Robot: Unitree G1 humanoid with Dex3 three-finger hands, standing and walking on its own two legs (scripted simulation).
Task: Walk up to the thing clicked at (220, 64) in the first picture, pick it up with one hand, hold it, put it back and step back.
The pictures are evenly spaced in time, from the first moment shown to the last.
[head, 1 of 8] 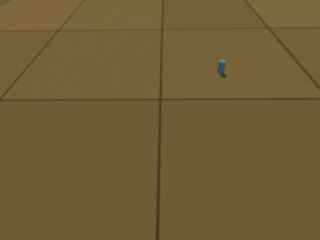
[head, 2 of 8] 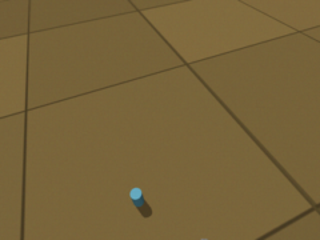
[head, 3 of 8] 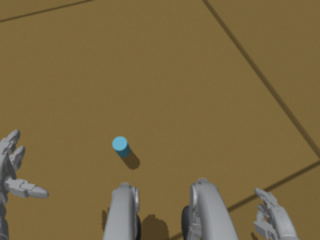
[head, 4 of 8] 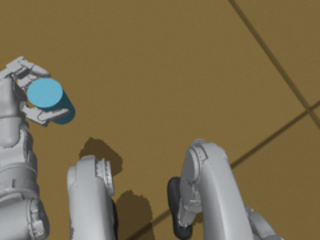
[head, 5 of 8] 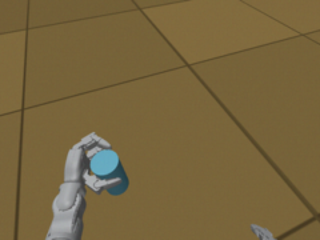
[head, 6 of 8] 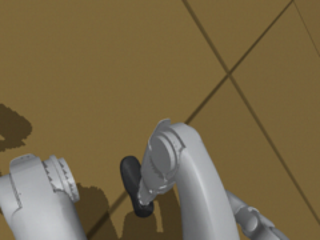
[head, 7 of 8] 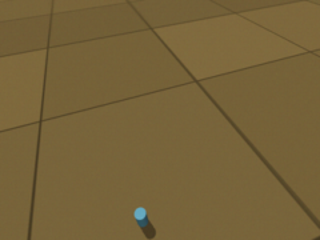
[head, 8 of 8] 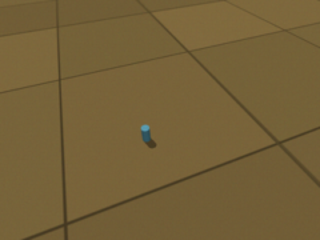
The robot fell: no
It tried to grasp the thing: yes
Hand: left
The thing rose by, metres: 0.67
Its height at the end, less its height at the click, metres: +0.00
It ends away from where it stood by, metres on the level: 0.02
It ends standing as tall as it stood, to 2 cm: yes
